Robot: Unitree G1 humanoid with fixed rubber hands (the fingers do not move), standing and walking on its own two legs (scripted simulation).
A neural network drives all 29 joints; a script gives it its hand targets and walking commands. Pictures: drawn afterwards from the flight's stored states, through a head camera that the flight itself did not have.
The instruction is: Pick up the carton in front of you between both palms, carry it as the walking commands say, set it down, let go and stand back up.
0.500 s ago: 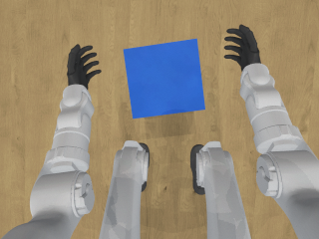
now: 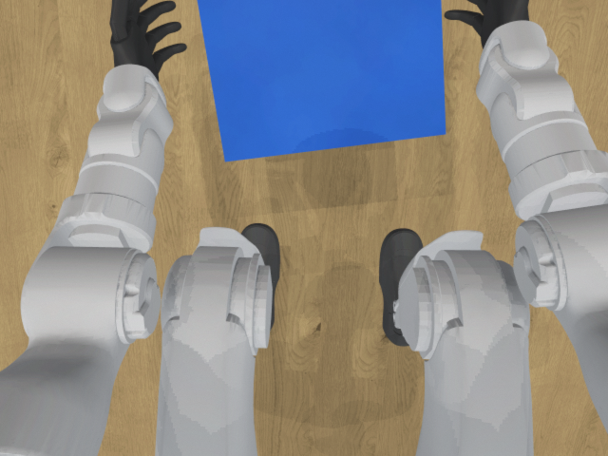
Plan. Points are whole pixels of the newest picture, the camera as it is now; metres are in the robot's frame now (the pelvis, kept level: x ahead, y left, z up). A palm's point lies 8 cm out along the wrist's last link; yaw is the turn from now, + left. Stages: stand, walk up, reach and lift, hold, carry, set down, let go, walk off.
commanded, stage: reach and lift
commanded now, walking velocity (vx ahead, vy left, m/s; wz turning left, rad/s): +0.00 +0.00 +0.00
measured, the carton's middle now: (321, 62) +0.50 +0.01 -0.25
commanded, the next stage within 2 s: none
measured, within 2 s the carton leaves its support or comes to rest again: leaves its support in 0.78 s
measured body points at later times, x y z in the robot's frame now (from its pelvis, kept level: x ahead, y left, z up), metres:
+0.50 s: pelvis +0.00 +0.00 +0.00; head +0.36 -0.01 +0.27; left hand +0.51 +0.18 -0.18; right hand +0.54 -0.13 -0.19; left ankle +0.13 +0.13 -0.34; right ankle +0.12 -0.13 -0.34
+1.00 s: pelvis +0.00 +0.00 +0.01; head +0.31 -0.01 +0.33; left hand +0.50 +0.17 -0.11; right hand +0.53 -0.13 -0.11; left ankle +0.13 +0.13 -0.34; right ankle +0.12 -0.13 -0.34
